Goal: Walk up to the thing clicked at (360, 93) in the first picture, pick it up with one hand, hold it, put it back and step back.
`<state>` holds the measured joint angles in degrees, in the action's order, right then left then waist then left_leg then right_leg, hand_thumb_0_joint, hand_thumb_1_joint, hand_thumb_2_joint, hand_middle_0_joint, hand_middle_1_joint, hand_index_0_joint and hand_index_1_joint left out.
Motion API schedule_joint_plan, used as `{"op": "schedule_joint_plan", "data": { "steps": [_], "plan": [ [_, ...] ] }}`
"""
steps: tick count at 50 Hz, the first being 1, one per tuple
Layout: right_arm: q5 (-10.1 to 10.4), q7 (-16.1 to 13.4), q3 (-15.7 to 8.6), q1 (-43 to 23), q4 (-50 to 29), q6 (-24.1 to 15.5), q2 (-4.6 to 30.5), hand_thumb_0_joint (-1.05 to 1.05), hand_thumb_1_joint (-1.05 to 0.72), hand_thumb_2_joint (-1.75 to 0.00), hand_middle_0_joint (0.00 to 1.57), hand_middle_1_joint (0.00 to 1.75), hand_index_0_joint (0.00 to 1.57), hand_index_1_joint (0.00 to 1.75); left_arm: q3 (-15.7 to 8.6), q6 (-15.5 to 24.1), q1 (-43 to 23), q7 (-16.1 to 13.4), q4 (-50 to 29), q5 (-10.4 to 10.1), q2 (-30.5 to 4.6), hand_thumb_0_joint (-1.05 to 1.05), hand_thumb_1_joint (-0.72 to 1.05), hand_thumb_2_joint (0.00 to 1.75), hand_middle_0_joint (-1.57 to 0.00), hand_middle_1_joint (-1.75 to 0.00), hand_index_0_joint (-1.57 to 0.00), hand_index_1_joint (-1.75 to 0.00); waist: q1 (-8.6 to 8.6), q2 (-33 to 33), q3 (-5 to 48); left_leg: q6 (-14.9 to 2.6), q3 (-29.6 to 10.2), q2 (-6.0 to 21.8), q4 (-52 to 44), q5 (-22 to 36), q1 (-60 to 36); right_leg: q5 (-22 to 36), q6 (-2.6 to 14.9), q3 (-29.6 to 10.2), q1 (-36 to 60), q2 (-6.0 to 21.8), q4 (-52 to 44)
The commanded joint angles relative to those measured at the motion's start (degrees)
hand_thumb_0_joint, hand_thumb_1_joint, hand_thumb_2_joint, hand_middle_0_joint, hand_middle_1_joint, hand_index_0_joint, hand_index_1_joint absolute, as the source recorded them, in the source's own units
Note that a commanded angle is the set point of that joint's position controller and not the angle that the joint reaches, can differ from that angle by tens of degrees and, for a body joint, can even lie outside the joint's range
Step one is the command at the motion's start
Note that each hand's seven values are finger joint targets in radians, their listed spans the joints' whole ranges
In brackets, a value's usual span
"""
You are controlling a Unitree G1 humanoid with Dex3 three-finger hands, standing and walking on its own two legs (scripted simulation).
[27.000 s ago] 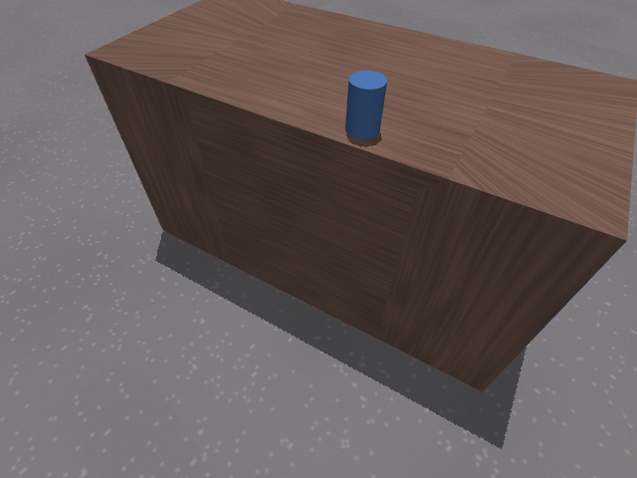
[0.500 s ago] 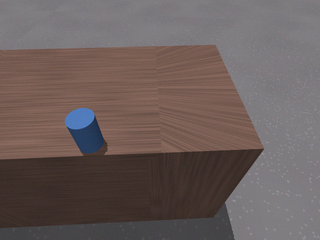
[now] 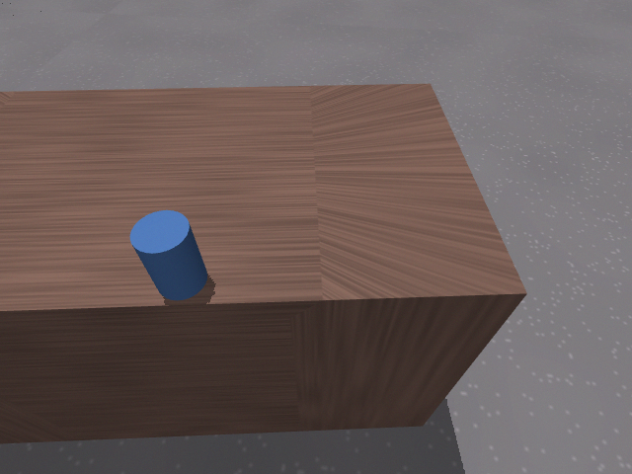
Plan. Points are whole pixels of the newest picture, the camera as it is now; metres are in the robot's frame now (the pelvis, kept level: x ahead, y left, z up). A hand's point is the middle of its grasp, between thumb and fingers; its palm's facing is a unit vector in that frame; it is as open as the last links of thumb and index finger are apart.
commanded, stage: stand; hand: left
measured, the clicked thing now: (172, 257) +0.40 +0.23 +0.03
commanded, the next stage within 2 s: none
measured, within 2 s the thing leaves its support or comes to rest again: neither
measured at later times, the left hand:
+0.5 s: hand out of the picture +0.07 +0.26 -0.16, palm faces -0.03 -0.94 -0.35, open 7.4 cm
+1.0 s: hand out of the picture +0.07 +0.25 -0.16, palm faces -0.04 -0.94 -0.35, open 7.4 cm
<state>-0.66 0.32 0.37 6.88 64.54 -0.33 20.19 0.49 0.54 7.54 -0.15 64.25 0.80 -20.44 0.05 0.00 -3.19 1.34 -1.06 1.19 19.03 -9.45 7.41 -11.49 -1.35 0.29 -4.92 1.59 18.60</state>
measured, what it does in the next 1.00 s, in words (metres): stands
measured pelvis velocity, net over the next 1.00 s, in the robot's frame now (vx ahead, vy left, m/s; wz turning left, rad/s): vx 0.00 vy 0.00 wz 0.00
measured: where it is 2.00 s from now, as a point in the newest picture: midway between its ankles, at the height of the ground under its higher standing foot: outside the picture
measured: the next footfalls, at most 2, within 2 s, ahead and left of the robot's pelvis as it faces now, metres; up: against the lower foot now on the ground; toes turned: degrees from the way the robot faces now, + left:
none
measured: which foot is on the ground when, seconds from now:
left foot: down 0.00-1.00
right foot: down 0.00-1.00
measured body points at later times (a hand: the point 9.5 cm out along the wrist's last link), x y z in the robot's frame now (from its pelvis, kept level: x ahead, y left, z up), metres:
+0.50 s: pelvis +0.01 +0.00 +0.00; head +0.02 +0.00 +0.45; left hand +0.08 +0.30 -0.13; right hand +0.08 -0.30 -0.13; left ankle +0.01 +0.13 -0.75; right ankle -0.01 -0.13 -0.75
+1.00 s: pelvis +0.00 +0.00 +0.00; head +0.02 +0.00 +0.45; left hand +0.07 +0.30 -0.13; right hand +0.07 -0.31 -0.13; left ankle +0.01 +0.13 -0.75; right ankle -0.01 -0.13 -0.75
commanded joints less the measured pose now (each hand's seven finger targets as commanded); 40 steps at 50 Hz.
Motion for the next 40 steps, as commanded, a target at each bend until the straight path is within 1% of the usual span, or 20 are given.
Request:
{"op": "schedule_joint_plan", "data": {
  "steps": [1, 2, 7, 8, 11, 13, 14, 15, 16, 17, 18, 19, 21, 23, 25, 28, 29, 33, 38, 40],
  "plan": [
    [0.2, -0.8, -2.2, -1.6, -3.1, -1.0, 12.1, 0.0, -0.9, -0.9, 0.2, 0.3, 0.2, 0.3, -2.5, 1.0, -1.7, -0.5, -3.1, -0.3, -12.1, 0.0, 0.85, 0.9, -0.2, -0.3, -0.2, -0.3, -0.12, 0.2, 3.8, -2.04, -5.0, 5.8, -2.7, 8.0, -1.7, 6.5, 2.34, -4.4, -0.8, 5.7, -3.2],
    [0.1, -0.8, -2.2, -1.5, -3.2, -1.0, 12.1, 0.0, -0.9, -0.9, 0.2, 0.3, 0.2, 0.3, -2.6, 0.9, -1.7, -0.5, -3.2, -0.3, -12.2, 0.0, 0.9, 0.9, -0.2, -0.3, -0.2, -0.3, -0.05, 0.3, 3.6, -2.14, -4.6, 5.6, -2.5, 7.1, -1.2, 6.9, 2.28, -4.5, -0.8, 5.8, -3.3],
    [0.2, -0.8, -2.2, -2.0, -3.2, -1.1, 12.2, 0.0, -0.9, -0.9, 0.2, 0.3, 0.2, 0.3, -2.7, 0.9, -1.6, -0.5, -3.1, -0.4, -12.0, 0.0, 0.9, 0.9, -0.2, -0.3, -0.2, -0.3, 0.06, 0.9, 3.9, -2.2, -4.9, 5.9, -2.5, 7.6, -1.6, 6.6, 2.39, -4.4, -0.5, 5.9, -3.1],
    [0.1, -0.9, -2.2, -1.6, -3.1, -1.1, 12.2, 0.0, -0.9, -0.9, 0.2, 0.3, 0.2, 0.3, -2.7, 0.9, -1.4, -0.4, -3.0, -0.3, -12.2, 0.0, 0.9, 0.9, -0.2, -0.3, -0.2, -0.3, -0.03, 0.4, 3.7, -2.19, -4.6, 5.6, -2.6, 6.9, -1.5, 7.0, 2.38, -4.4, -0.6, 5.9, -3.1],
    [0.1, -0.9, -2.2, -1.9, -3.4, -1.2, 12.1, 0.0, -0.9, -0.9, 0.2, 0.3, 0.2, 0.3, -2.9, 0.8, -1.6, -0.5, -3.1, -0.3, -12.3, 0.0, 0.9, 0.9, -0.2, -0.3, -0.2, -0.3, 0.05, 0.8, 3.7, -2.16, -4.8, 5.7, -2.9, 7.7, -1.0, 7.4, 2.47, -4.3, -0.2, 5.9, -2.6],
    [0.2, -0.9, -2.2, -2.2, -3.5, -1.3, 12.1, 0.0, -0.9, -0.9, 0.2, 0.3, 0.2, 0.3, -2.7, 0.9, -1.3, -0.4, -3.2, -0.3, -12.1, 0.0, 0.9, 0.9, -0.2, -0.3, -0.2, -0.3, 0.16, 0.4, 4.3, -2.15, -4.9, 6.1, -2.4, 10.0, -2.4, 7.9, 2.36, -4.0, -0.6, 5.7, -2.6],
    [0.2, -1.0, -2.3, -2.0, -3.5, -1.2, 12.1, 0.0, -0.9, -0.9, 0.2, 0.3, 0.2, 0.3, -2.8, 0.9, -1.5, -0.4, -3.3, -0.4, -12.2, 0.0, 0.9, 0.9, -0.2, -0.3, -0.2, -0.3, 0.12, 0.2, 4.7, -2.32, -4.7, 6.1, -1.9, 10.5, -2.7, 8.7, 2.43, -4.2, -0.2, 6.0, -2.6],
    [0.2, -1.0, -2.3, -1.7, -3.5, -1.3, 12.1, 0.0, -0.9, -0.9, 0.2, 0.3, 0.2, 0.3, -2.8, 0.9, -1.9, -0.5, -3.4, -0.3, -12.2, 0.0, 0.9, 0.9, -0.2, -0.3, -0.2, -0.3, -0.18, 0.0, 4.6, -2.06, -4.8, 6.0, -2.2, 10.9, -2.3, 9.0, 2.37, -4.1, -0.3, 5.8, -2.6],
    [0.2, -1.0, -2.3, -1.8, -3.5, -1.3, 12.3, 0.0, -0.9, -0.9, 0.2, 0.3, 0.2, 0.3, -2.7, 0.9, -1.7, -0.4, -3.5, -0.3, -12.0, 0.0, 0.9, 0.9, -0.2, -0.3, -0.2, -0.3, 0.07, 0.4, 5.2, -2.32, -4.4, 6.0, -1.7, 10.9, -2.6, 10.0, 2.38, -4.4, 0.4, 6.1, -2.6],
    [0.2, -1.0, -2.2, -1.6, -3.5, -1.3, 12.1, 0.0, -0.9, -0.9, 0.2, 0.3, 0.2, 0.3, -2.7, 0.9, -1.7, -0.5, -3.4, -0.3, -12.0, 0.0, 0.9, 0.9, -0.2, -0.3, -0.2, -0.3, -0.14, 0.5, 4.7, -2.03, -4.8, 6.0, -2.1, 11.1, -2.2, 9.8, 2.29, -4.0, 0.1, 5.9, -2.4],
    [0.2, -1.0, -2.2, -2.0, -3.5, -1.3, 12.2, 0.0, -0.9, -0.9, 0.2, 0.3, 0.2, 0.3, -2.7, 0.9, -1.7, -0.5, -3.5, -0.4, -11.9, 0.0, 0.9, 0.9, -0.2, -0.3, -0.2, -0.3, 0.08, 0.7, 4.9, -2.27, -4.6, 6.1, -1.7, 11.2, -2.3, 10.3, 2.33, -4.3, 0.6, 6.2, -2.4],
    [0.2, -1.0, -2.2, -1.9, -3.4, -1.2, 12.2, 0.0, -0.9, -0.9, 0.2, 0.3, 0.2, 0.3, -2.7, 0.9, -1.6, -0.5, -3.3, -0.3, -12.0, 0.0, 0.9, 0.9, -0.2, -0.3, -0.2, -0.3, -0.07, 0.3, 5.1, -2.27, -4.5, 6.0, -1.8, 10.6, -2.6, 10.2, 2.25, -4.3, 0.4, 6.2, -2.5],
    [0.2, -1.1, -2.3, -2.0, -3.5, -1.3, 12.2, 0.0, -0.9, -0.9, 0.2, 0.3, 0.2, 0.3, -2.8, 0.9, -1.7, -0.5, -3.5, -0.2, -12.4, 0.0, 0.9, 0.9, -0.2, -0.3, -0.2, -0.3, -0.08, 0.3, 5.4, -2.31, -4.5, 6.1, -1.6, 11.5, -3.0, 11.0, 2.37, -4.4, 0.5, 6.2, -2.3],
    [0.2, -1.0, -2.1, -1.9, -3.4, -1.3, 12.1, 0.0, -0.9, -0.9, 0.2, 0.3, 0.2, 0.3, -2.7, 0.9, -1.7, -0.5, -3.4, -0.4, -12.2, 0.0, 0.9, 0.9, -0.2, -0.3, -0.2, -0.3, -0.05, 0.4, 4.0, -2.01, -4.6, 5.9, -2.5, 11.1, -2.5, 10.2, 2.24, -4.1, -0.3, 5.9, -2.4],
    [0.1, -1.1, -2.3, -2.0, -3.5, -1.2, 12.3, 0.0, -0.9, -0.9, 0.2, 0.3, 0.2, 0.3, -2.8, 0.9, -1.6, -0.6, -3.6, -0.2, -12.3, 0.0, 0.9, 0.9, -0.2, -0.3, -0.2, -0.3, 0.04, -0.3, 4.8, -2.31, -4.3, 6.1, -1.7, 11.1, -3.0, 10.4, 2.22, -4.1, 0.0, 6.0, -2.4],
    [0.3, -1.0, -2.2, -1.9, -3.3, -1.2, 12.1, 0.0, -0.9, -0.9, 0.2, 0.3, 0.2, 0.3, -2.7, 0.8, -1.7, -0.5, -3.5, -0.4, -12.0, 0.0, 0.9, 0.9, -0.2, -0.3, -0.2, -0.3, -0.03, -0.1, 3.8, -1.99, -4.5, 5.9, -2.5, 10.5, -2.5, 9.1, 2.22, -4.0, -0.5, 5.8, -2.8],
    [0.1, -1.0, -2.3, -2.0, -3.4, -1.2, 12.3, 0.0, -0.9, -0.9, 0.2, 0.3, 0.2, 0.3, -2.7, 0.9, -1.6, -0.5, -3.5, -0.3, -12.0, 0.0, 0.9, 0.9, -0.2, -0.3, -0.2, -0.3, 0.0, 0.5, 3.5, -2.06, -4.2, 5.7, -2.5, 8.9, -2.1, 8.4, 2.18, -4.2, -0.6, 5.8, -3.1],
    [0.2, -0.9, -2.4, -2.0, -3.4, -1.0, 12.0, 0.0, -0.9, -0.9, 0.2, 0.3, 0.2, 0.3, -2.8, 0.9, -1.8, -0.6, -3.5, -0.2, -12.2, 0.0, 0.9, 0.9, -0.2, -0.3, -0.2, -0.3, -0.2, -0.4, 3.3, -2.08, -4.6, 5.9, -2.6, 8.2, -2.3, 7.0, 2.33, -4.1, -1.1, 5.8, -3.1],
    [0.2, -0.8, -2.4, -2.0, -3.4, -1.1, 12.1, 0.0, -0.9, -0.9, 0.2, 0.3, 0.2, 0.3, -2.8, 1.1, -1.7, -0.5, -3.6, -0.3, -12.2, 0.0, 0.9, 0.9, -0.2, -0.3, -0.2, -0.3, -0.16, 0.0, 3.9, -2.12, -4.6, 5.9, -2.5, 8.2, -2.3, 7.3, 2.36, -4.3, -0.5, 6.0, -3.2],
    [0.1, -0.8, -2.5, -2.0, -3.6, -1.1, 12.3, 0.0, -0.9, -0.9, 0.2, 0.3, 0.2, 0.3, -2.8, 1.1, -1.6, -0.5, -3.8, -0.2, -12.3, 0.0, 0.9, 0.9, -0.2, -0.3, -0.2, -0.3, -0.08, 0.2, 4.9, -2.24, -4.3, 5.9, -1.9, 9.1, -2.6, 8.9, 2.35, -4.5, 0.1, 6.1, -3.2]
  ]
}}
